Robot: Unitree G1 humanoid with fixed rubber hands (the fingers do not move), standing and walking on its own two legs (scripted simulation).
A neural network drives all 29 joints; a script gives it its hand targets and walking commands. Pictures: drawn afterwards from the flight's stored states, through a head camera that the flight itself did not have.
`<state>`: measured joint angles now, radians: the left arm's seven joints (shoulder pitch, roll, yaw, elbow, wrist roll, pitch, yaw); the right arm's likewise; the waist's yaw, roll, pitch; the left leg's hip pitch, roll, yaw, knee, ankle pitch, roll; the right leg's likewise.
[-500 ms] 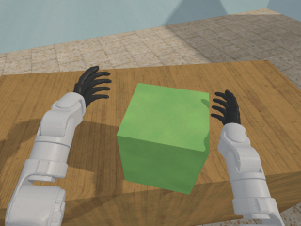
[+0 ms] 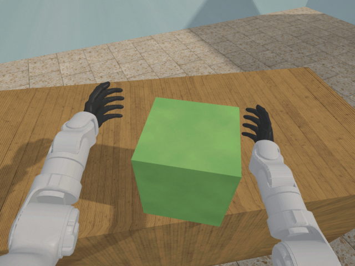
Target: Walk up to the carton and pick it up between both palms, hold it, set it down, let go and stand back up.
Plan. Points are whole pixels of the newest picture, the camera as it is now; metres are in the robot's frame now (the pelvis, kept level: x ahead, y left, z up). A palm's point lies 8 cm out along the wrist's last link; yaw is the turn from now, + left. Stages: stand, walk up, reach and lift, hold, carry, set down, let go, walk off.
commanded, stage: reach and lift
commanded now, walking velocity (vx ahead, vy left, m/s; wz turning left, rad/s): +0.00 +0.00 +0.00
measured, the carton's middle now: (188, 163) +0.37 -0.04 +0.01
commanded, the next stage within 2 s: none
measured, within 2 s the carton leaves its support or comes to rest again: neither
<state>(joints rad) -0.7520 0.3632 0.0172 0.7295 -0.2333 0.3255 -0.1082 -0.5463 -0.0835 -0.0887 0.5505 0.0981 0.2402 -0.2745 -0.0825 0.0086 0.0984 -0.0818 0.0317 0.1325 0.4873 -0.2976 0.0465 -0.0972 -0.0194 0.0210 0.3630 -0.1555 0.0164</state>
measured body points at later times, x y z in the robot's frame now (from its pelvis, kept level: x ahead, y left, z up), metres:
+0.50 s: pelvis +0.01 -0.01 +0.00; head +0.06 +0.00 +0.45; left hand +0.45 +0.14 +0.06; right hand +0.37 -0.23 +0.03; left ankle -0.01 +0.07 -0.74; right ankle +0.04 -0.16 -0.74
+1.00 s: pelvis +0.00 -0.01 +0.00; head +0.04 +0.01 +0.45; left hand +0.43 +0.11 +0.06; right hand +0.36 -0.19 +0.03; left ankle -0.01 +0.07 -0.74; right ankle +0.04 -0.16 -0.74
